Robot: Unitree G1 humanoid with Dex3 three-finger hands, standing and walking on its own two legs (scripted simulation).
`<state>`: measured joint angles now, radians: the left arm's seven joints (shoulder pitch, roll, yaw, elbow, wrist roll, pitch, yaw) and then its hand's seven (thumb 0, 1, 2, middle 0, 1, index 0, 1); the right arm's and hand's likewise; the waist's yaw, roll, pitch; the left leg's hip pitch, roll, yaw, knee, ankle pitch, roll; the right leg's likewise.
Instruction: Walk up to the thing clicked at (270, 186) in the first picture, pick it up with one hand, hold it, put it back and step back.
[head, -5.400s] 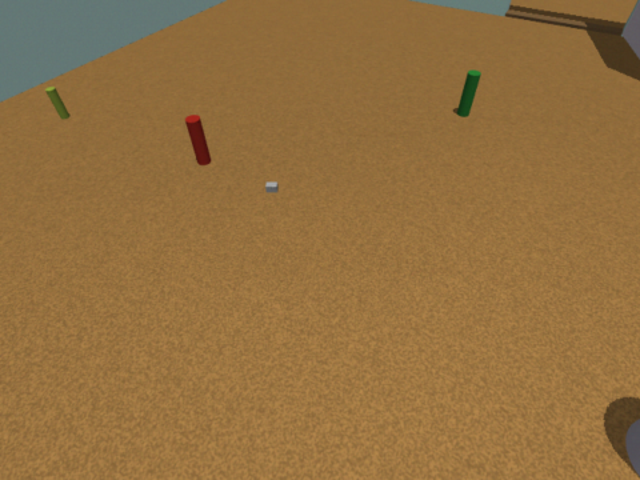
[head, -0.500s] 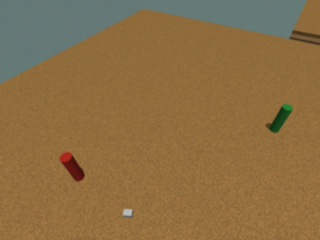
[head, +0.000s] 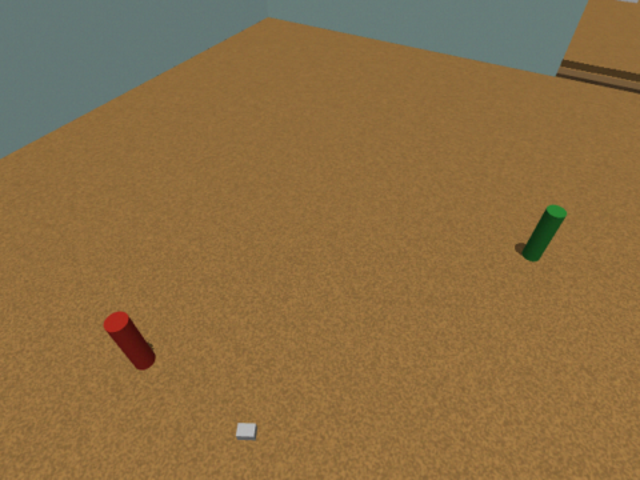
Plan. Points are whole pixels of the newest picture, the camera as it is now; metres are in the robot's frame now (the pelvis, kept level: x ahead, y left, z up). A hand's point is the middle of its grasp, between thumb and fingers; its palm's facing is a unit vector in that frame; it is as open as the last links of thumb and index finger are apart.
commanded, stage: walk up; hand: left
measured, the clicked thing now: (246, 431) +0.43 +0.24 -0.76
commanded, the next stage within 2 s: stand in 0.34 s
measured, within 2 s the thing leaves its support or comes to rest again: neither
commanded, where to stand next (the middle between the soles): +0.06 +0.00 m, yaw +0 degrees
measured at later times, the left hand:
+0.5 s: hand out of the picture +0.08 +0.25 -0.16, palm faces -0.02 -0.94 -0.34, open 7.4 cm
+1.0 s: hand out of the picture +0.09 +0.24 -0.16, palm faces -0.02 -0.94 -0.35, open 7.4 cm
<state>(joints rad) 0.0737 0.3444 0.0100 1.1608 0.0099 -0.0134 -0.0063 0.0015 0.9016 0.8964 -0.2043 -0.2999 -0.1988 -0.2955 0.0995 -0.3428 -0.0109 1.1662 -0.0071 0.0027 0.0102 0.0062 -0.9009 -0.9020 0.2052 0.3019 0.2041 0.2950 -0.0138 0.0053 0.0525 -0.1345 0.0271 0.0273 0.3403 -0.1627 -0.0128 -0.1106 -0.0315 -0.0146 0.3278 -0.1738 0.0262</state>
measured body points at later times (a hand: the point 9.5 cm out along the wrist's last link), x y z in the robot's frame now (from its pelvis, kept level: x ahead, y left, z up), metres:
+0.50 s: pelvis +0.01 +0.00 +0.00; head +0.01 +0.00 +0.45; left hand +0.08 +0.30 -0.13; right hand +0.09 -0.30 -0.13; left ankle +0.02 +0.13 -0.75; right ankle +0.00 -0.14 -0.75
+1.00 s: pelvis +0.02 -0.01 +0.00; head +0.03 -0.01 +0.45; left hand +0.10 +0.29 -0.13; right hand +0.10 -0.31 -0.13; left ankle +0.02 +0.13 -0.75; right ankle +0.00 -0.14 -0.75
